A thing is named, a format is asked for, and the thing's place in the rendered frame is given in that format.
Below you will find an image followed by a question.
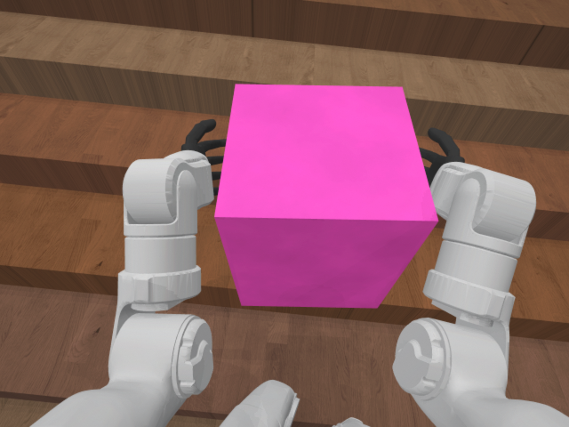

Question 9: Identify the robot left thigh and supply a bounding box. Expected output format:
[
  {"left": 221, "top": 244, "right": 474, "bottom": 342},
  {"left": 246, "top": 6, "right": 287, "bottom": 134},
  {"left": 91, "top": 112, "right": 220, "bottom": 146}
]
[{"left": 220, "top": 380, "right": 300, "bottom": 427}]

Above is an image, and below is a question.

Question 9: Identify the carton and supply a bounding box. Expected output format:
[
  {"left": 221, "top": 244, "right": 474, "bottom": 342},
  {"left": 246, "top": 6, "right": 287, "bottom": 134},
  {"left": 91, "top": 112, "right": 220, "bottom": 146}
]
[{"left": 214, "top": 84, "right": 438, "bottom": 309}]

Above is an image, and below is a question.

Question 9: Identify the robot right hand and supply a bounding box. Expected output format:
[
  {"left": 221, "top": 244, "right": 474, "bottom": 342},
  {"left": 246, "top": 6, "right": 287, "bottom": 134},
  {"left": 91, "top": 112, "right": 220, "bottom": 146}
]
[{"left": 419, "top": 127, "right": 465, "bottom": 187}]

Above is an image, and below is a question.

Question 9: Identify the robot left hand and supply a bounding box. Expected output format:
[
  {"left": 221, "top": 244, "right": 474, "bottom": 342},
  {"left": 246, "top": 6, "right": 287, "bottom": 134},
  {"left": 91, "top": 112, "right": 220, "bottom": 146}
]
[{"left": 181, "top": 119, "right": 227, "bottom": 196}]

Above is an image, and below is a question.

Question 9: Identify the robot right shin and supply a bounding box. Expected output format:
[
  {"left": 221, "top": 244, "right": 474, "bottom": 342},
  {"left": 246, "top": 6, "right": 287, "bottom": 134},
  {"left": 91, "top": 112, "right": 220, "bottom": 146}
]
[{"left": 341, "top": 417, "right": 363, "bottom": 424}]

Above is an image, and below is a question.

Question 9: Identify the robot right forearm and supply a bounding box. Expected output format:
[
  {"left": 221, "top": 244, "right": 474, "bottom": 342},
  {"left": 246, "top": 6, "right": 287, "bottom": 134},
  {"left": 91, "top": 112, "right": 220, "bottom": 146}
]
[{"left": 422, "top": 162, "right": 536, "bottom": 388}]

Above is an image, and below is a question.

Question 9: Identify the robot left forearm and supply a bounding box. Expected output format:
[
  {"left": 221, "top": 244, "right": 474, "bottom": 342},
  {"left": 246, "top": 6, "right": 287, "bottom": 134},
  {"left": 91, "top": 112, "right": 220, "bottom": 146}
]
[{"left": 108, "top": 150, "right": 214, "bottom": 377}]

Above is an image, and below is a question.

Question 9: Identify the robot right upper arm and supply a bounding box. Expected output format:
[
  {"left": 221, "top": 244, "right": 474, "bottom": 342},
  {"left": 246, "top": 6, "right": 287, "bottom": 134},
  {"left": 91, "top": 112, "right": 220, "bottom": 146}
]
[{"left": 392, "top": 318, "right": 569, "bottom": 427}]

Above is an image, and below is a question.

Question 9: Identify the robot left upper arm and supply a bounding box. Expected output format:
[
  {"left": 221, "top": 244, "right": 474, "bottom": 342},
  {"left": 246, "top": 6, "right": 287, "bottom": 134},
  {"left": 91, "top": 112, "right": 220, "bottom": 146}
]
[{"left": 29, "top": 313, "right": 213, "bottom": 427}]

